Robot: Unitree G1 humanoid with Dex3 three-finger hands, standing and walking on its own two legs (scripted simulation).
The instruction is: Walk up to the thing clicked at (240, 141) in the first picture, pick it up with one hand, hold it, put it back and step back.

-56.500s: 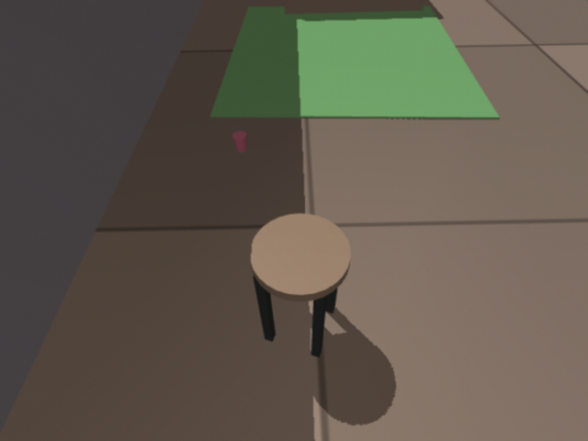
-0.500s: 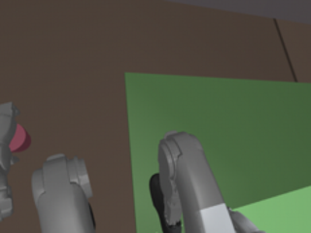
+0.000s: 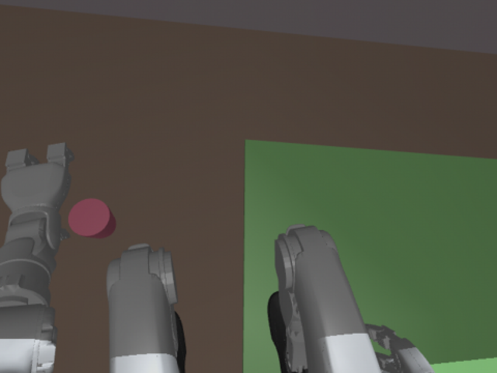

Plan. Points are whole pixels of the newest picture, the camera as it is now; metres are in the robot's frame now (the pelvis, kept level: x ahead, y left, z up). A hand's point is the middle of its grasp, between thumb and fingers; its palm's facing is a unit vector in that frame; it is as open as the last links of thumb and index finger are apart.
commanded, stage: withdraw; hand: left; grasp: from above
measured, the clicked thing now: (96, 221) +0.40 +0.29 -0.30
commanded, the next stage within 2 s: home in 0.52 s
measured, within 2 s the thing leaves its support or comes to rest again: neither
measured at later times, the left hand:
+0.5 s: hand (59, 218) +0.38 +0.30 -0.15, palm faces -0.46 -0.06 -0.88, open 14.1 cm
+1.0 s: hand (41, 216) +0.36 +0.29 -0.06, palm faces -0.37 -0.34 -0.86, open 11.8 cm
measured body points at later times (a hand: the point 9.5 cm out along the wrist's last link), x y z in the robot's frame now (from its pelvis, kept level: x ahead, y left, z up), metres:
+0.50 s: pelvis -0.02 +0.00 +0.02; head +0.18 +0.09 +0.41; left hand +0.40 +0.30 -0.10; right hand +0.10 -0.28 -0.08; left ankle +0.07 +0.13 -0.31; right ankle +0.09 -0.13 -0.30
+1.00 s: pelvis -0.01 +0.01 +0.08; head +0.18 +0.06 +0.49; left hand +0.38 +0.30 -0.01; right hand +0.09 -0.25 -0.05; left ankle +0.07 +0.13 -0.31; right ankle +0.09 -0.13 -0.30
